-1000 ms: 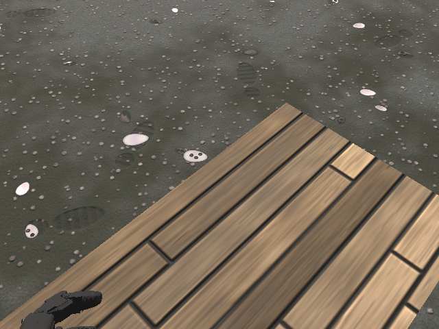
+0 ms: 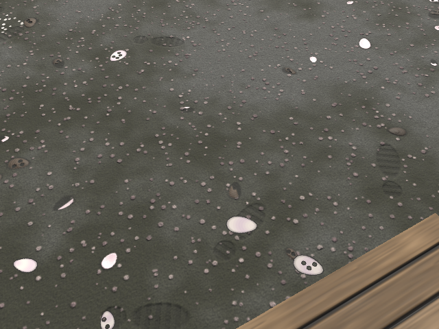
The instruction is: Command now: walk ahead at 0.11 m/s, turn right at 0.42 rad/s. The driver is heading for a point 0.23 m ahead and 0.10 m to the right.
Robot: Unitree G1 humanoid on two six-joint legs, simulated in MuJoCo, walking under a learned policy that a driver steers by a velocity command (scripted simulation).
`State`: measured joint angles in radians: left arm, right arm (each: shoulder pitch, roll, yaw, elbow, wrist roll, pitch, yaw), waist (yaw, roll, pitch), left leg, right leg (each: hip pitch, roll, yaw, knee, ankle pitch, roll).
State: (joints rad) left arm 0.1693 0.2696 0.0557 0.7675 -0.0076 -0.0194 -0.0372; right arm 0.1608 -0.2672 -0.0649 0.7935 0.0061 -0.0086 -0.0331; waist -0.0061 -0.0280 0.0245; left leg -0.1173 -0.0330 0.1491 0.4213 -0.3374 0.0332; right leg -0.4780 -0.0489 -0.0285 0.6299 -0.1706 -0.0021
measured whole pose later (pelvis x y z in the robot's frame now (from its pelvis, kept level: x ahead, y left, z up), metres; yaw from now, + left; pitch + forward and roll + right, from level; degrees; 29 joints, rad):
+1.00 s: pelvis +0.09 +0.03 +0.00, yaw -6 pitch -2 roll +0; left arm 0.16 0.24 0.05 0.96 0.00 0.01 0.04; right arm 0.16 -0.23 -0.03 1.01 0.00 -0.01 -0.02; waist 0.00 -0.01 0.04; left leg -0.16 -0.01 0.00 0.50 -0.31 0.01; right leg -0.21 0.00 0.06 0.50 -0.26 0.02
